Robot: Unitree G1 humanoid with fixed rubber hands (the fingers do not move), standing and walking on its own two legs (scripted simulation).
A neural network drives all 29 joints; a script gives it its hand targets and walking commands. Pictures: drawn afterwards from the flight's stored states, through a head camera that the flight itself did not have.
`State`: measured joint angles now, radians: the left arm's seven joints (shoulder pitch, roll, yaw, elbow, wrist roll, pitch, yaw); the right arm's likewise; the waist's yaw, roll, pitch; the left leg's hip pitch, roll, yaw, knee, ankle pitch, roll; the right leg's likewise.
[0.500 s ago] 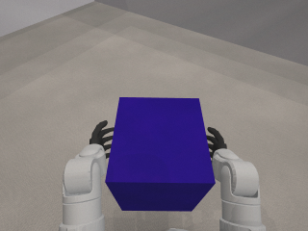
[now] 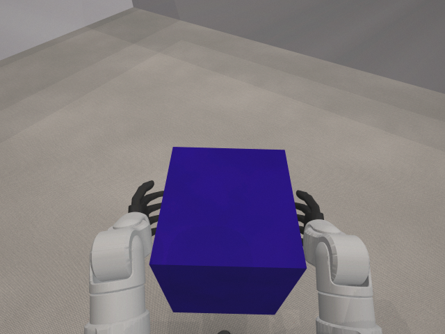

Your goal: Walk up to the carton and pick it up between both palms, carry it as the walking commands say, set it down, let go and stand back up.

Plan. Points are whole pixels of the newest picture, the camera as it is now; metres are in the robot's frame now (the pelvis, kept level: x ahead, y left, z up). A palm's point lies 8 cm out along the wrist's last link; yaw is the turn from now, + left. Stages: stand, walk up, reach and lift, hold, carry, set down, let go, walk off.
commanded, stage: carry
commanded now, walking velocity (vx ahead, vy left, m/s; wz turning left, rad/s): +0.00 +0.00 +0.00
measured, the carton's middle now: (226, 235) +0.28 -0.01 +0.01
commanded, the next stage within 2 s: none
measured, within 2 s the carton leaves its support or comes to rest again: neither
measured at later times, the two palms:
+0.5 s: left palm (193, 269) +0.20 +0.05 +0.08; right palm (389, 270) +0.19 -0.24 +0.07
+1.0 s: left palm (223, 308) +0.15 +0.01 +0.08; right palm (431, 302) +0.14 -0.28 +0.07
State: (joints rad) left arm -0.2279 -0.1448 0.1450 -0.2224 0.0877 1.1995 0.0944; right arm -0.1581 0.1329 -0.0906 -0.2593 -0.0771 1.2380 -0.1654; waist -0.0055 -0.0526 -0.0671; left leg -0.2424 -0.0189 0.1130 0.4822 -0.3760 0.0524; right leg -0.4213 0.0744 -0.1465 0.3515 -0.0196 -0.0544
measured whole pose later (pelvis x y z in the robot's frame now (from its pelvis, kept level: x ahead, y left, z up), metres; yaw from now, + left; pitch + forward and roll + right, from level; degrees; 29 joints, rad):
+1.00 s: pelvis -0.13 -0.14 +0.00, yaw +2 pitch +2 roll +2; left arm -0.18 -0.14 0.11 -0.26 0.05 1.06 0.12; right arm -0.16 0.14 -0.10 -0.25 -0.08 1.10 -0.14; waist 0.00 -0.04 -0.02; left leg -0.31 0.00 0.06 0.51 -0.24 0.02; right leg -0.42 0.07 -0.06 0.42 -0.06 -0.07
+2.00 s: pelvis -0.11 -0.09 +0.00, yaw +2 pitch +3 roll +0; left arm -0.19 -0.14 0.12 -0.02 0.11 0.90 0.08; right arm -0.15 0.13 -0.12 -0.05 -0.12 0.94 -0.11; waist 0.00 0.00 -0.05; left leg -0.31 -0.04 0.08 0.57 -0.31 0.07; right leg -0.43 0.03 -0.04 0.50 -0.13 -0.05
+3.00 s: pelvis -0.06 -0.03 -0.01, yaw +1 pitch +2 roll -1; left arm -0.17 -0.14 0.11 0.03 0.14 0.82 0.07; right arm -0.15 0.13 -0.12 0.02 -0.14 0.86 -0.10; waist 0.00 0.02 -0.03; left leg -0.22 -0.10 0.10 0.57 -0.39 0.15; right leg -0.38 -0.03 0.00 0.60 -0.25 0.03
